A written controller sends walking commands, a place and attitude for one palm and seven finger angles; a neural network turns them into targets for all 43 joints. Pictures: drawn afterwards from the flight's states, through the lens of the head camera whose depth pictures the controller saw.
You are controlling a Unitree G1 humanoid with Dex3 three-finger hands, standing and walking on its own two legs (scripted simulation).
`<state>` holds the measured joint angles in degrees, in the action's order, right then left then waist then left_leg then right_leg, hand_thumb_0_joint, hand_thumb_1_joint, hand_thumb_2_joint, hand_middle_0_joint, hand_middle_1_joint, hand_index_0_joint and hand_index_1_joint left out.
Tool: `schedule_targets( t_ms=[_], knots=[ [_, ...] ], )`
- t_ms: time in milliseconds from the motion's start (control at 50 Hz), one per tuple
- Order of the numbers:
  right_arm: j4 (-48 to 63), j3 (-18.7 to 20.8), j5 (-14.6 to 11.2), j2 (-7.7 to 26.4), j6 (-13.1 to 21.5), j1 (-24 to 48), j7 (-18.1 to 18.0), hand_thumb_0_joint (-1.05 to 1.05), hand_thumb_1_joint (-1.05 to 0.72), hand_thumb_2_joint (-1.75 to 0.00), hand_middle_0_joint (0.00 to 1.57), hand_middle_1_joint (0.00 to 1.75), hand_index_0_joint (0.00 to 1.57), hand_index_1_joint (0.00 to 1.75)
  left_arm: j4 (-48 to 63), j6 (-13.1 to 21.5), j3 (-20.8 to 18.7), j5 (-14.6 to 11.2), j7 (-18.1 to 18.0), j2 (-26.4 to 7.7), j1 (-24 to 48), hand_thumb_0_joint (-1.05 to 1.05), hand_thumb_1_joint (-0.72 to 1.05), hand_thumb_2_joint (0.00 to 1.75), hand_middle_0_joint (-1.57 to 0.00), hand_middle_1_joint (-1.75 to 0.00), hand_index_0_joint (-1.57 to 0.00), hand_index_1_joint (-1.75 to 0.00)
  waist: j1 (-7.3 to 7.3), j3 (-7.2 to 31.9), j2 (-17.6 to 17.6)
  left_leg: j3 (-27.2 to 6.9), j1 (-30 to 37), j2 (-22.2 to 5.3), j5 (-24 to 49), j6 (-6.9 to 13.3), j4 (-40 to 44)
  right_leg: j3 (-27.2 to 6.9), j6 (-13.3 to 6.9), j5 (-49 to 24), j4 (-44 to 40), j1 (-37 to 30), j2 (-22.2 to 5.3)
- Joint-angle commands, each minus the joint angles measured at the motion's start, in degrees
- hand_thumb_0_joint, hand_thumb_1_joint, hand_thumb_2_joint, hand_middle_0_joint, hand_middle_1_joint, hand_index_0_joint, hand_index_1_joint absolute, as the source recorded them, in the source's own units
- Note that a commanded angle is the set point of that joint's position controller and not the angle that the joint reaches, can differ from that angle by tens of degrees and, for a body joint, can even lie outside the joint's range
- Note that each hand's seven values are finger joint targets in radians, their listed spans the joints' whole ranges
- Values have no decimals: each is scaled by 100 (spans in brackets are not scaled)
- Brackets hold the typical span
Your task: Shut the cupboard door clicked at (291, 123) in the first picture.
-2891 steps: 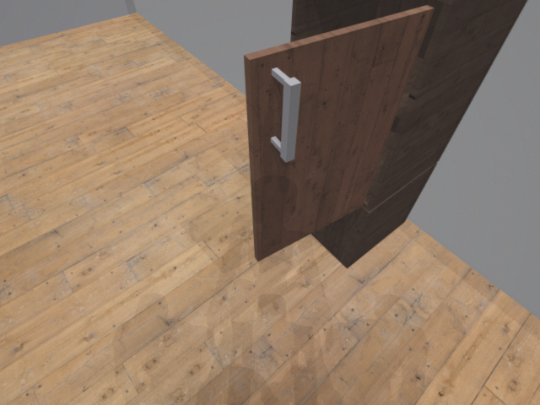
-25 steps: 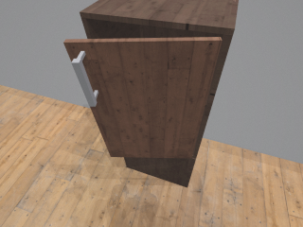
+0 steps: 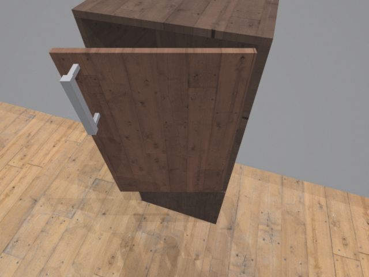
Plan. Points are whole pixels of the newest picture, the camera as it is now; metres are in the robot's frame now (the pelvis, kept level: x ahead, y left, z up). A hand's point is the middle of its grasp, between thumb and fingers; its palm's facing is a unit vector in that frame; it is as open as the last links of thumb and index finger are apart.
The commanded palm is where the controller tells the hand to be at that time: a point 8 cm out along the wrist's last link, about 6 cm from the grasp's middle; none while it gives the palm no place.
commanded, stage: look again from close up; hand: left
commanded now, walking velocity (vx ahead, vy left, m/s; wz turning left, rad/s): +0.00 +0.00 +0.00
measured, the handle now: (84, 102) +0.43 +0.24 +0.15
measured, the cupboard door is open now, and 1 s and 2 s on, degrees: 18 18 18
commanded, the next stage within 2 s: raise the hand and make a fist in 0.22 s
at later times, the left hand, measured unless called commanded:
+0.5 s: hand (93, 230) +0.21 +0.21 -0.01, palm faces +0.29 -0.94 -0.16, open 7.2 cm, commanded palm +0.12 +0.24 -0.04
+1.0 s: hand (99, 243) +0.18 +0.18 +0.02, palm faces -0.09 -1.00 -0.04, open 4.9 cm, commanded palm +0.13 +0.24 +0.03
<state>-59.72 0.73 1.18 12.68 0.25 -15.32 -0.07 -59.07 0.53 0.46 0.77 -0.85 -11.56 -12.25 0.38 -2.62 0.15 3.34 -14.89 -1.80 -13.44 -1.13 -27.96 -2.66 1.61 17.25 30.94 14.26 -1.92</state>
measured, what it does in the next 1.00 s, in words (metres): lowers itself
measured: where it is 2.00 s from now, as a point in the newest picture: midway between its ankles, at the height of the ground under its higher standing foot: outside the picture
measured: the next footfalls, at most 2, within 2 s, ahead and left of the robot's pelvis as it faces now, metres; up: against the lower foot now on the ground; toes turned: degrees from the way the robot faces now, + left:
none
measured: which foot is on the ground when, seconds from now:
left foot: down 0.00-1.00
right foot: down 0.00-1.00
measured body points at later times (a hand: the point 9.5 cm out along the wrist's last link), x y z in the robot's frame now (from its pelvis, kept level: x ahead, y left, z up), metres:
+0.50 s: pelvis +0.03 +0.00 -0.02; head +0.02 -0.02 +0.43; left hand +0.19 +0.25 +0.01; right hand +0.16 -0.25 -0.13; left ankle +0.01 +0.13 -0.74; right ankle -0.01 -0.13 -0.74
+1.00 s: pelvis -0.04 -0.01 -0.06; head -0.01 -0.02 +0.39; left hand +0.18 +0.23 +0.03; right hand +0.16 -0.22 -0.13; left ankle +0.01 +0.13 -0.74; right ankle -0.01 -0.13 -0.74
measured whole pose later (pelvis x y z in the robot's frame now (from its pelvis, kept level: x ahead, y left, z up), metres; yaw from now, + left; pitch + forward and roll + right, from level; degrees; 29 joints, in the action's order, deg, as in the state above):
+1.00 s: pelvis -0.04 -0.01 -0.06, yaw +3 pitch +7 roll -2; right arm -31.8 -1.8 -2.6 11.4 15.4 -13.7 -4.9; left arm 4.4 12.7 -9.0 -17.6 21.2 -15.0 -17.9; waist -0.8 4.9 2.8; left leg -2.5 -41.4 -3.3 -24.0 -1.9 -58.7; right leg 3.9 0.1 27.6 57.7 36.8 -1.2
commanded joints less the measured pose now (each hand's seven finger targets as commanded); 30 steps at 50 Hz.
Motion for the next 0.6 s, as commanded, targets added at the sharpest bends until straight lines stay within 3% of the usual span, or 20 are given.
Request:
schedule_targets(
  t_ms=[0,120,280,300,320,340,360,380,400,420,440,460,480,500,520,540,560,580],
  knots=[
    [240,84,-22,624,189,42,-79,0,-90,-90,20,30,20,30,201,103,-202,9,-68,-966,-151,0,90,90,-20,-30,-20,-30,-72,318,10,-349,393,-393,763,206,426,-266,-224,-941,-592,-31,-349],
    [134,88,-23,653,191,139,-107,0,-90,-90,20,30,20,30,104,101,-216,8,-65,-967,-43,0,90,90,-20,-30,-20,-30,-66,381,74,-330,536,-428,1096,193,414,-228,-227,-1349,-572,-175,-355],
    [69,99,-26,688,173,284,-130,0,-90,-90,20,30,20,30,44,103,-208,19,-72,-952,8,0,90,90,-20,-30,-20,-30,-53,316,-98,-305,723,-454,1411,184,405,-195,-204,-1782,-615,-195,-360],
    [414,156,-122,704,145,424,-95,0,-90,-90,20,30,20,30,-124,147,-191,19,-324,-728,-643,0,90,90,-20,-30,-20,-30,-115,490,-141,-56,448,-592,1461,14,-808,-499,-65,-3234,-731,-333,-715],
    [1716,427,-78,1510,1237,-197,-636,0,-90,-90,20,30,20,30,9174,1832,-3451,-592,-343,-4858,4437,0,90,90,-20,-30,-20,-30,345,2312,-166,-387,1954,-250,2513,309,-1205,257,-169,-3135,830,-541,-222],
    [1837,82,-541,897,1711,436,-832,0,-90,-90,20,30,20,30,6176,1184,-606,-655,-300,-1001,-609,0,90,90,-22,-32,-22,-32,13,2943,2308,-470,2290,-17,3362,168,-870,728,-87,-1836,1914,336,153],
    [1773,21,-435,812,1924,615,-718,0,-90,-90,20,30,20,30,6674,990,-891,-924,-597,-1030,-657,0,90,90,-24,-34,-24,-34,-223,2821,1793,-584,2092,-206,4029,-3,-719,863,-156,-793,1493,326,173],
    [1775,133,-355,443,1978,456,-452,0,-90,-90,20,30,20,30,5826,392,-38,-861,-435,653,-1778,0,90,90,-25,-36,-25,-36,103,1778,1573,-449,1306,-180,3672,139,-129,861,-61,-498,703,887,158],
    [2129,361,-373,685,2080,340,-324,0,-90,-90,20,30,20,30,6956,596,-275,-1001,-335,107,-640,0,90,90,-27,-38,-27,-38,73,1253,880,-398,615,-141,2685,67,-485,793,-79,-1244,366,627,103],
    [2343,455,-317,682,2154,516,-325,0,-90,-90,20,30,20,30,6776,809,-645,-1014,-187,-168,-1309,0,90,90,-29,-40,-29,-40,-1,911,358,-310,-46,28,1996,102,-752,799,-77,-1541,336,717,108],
    [2384,417,-246,649,2171,591,-301,0,-90,-90,20,30,20,30,6292,1064,-703,-1023,-29,-121,-1729,0,90,90,-31,-42,-31,-42,3,324,-414,-351,-628,157,1484,126,-918,848,-39,-1621,411,995,139],
    [2434,474,-266,616,2109,636,-248,0,-90,-90,20,30,20,30,5465,1305,-1062,-1071,191,-143,-2435,0,90,90,-33,-44,-33,-44,-131,-149,-920,-375,-1103,218,1107,75,-965,887,-66,-1349,458,1163,166],
    [2547,451,-251,619,2064,672,-190,0,-90,-90,20,30,20,30,5097,1698,-908,-1173,525,165,-2617,0,90,90,-35,-46,-35,-46,-126,-337,-1694,-385,-1507,232,851,56,-1240,881,-25,-1377,747,1556,178],
    [2613,505,-204,619,2023,706,-163,0,-90,-90,20,30,20,30,4903,2156,-1099,-1299,884,162,-2872,0,90,90,-36,-48,-36,-48,-203,-200,-2071,-359,-1852,243,657,25,-1554,796,25,-1602,1061,1759,142],
    [2700,527,-182,628,1998,733,-132,0,-90,-90,20,30,20,30,4828,2603,-1221,-1415,1270,122,-2915,0,90,90,-38,-50,-38,-50,-268,126,-2186,-310,-2085,269,529,6,-1801,710,50,-1872,1363,1810,103],
    [2820,545,-191,656,1998,762,-112,0,-90,-90,20,30,20,30,4835,2981,-1408,-1538,1651,-58,-2855,0,90,90,-40,-52,-40,-52,-325,472,-2083,-262,-2250,300,420,-12,-2015,586,48,-1953,1589,1808,58],
    [2916,565,-221,676,1996,768,-76,0,-90,-90,20,30,20,30,4833,3254,-1743,-1625,2016,-419,-2782,0,90,90,-42,-54,-42,-54,-408,779,-1622,-215,-2282,332,446,-24,-2207,393,1,-2116,1797,1722,-5],
    [3145,575,-204,732,2000,804,-62,0,-90,-90,20,30,20,30,5279,3415,-1901,-1735,2306,-652,-2639,0,90,90,-44,-56,-44,-56,-492,1336,-897,-128,-2222,378,428,1,-2326,290,-62,-1837,1906,1618,-38]
  ],
)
